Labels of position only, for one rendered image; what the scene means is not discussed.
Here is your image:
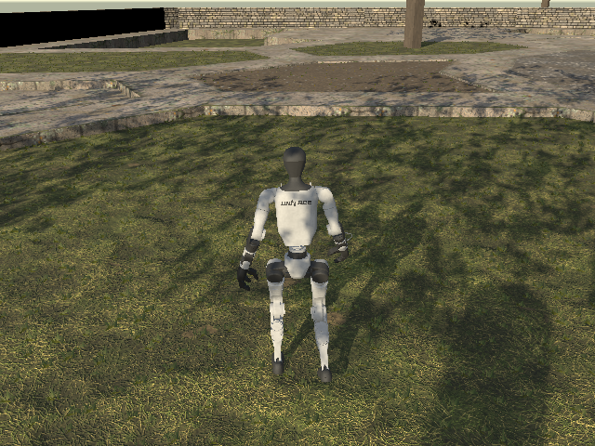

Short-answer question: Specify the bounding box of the robot left forearm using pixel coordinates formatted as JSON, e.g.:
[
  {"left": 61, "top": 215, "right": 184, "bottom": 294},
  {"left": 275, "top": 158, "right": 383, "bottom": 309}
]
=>
[{"left": 240, "top": 226, "right": 260, "bottom": 269}]

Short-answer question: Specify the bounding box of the robot torso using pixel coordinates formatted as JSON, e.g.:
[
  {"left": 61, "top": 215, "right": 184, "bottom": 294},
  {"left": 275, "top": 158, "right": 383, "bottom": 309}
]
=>
[{"left": 274, "top": 182, "right": 318, "bottom": 279}]

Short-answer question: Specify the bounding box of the left robot hand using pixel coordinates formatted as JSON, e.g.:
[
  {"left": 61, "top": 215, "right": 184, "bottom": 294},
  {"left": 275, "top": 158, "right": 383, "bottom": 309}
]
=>
[{"left": 236, "top": 265, "right": 258, "bottom": 291}]

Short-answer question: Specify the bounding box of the left robot foot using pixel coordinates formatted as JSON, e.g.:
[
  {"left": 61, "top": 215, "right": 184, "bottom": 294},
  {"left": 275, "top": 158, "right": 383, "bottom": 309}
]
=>
[{"left": 271, "top": 351, "right": 284, "bottom": 374}]

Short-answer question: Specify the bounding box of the right robot hand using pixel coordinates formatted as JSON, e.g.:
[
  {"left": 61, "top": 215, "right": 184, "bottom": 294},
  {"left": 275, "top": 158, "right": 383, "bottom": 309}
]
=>
[{"left": 327, "top": 247, "right": 349, "bottom": 263}]

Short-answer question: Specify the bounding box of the robot right forearm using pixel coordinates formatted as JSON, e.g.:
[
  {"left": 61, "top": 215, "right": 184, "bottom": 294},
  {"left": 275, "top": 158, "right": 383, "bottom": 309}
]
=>
[{"left": 332, "top": 221, "right": 348, "bottom": 251}]

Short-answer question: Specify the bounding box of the robot left upper arm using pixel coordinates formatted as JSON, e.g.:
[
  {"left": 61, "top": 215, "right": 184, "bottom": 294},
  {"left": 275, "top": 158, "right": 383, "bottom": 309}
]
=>
[{"left": 251, "top": 188, "right": 276, "bottom": 241}]

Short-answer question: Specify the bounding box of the robot right upper arm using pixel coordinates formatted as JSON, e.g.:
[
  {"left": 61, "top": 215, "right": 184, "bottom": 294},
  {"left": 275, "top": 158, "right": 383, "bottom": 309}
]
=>
[{"left": 315, "top": 186, "right": 342, "bottom": 236}]

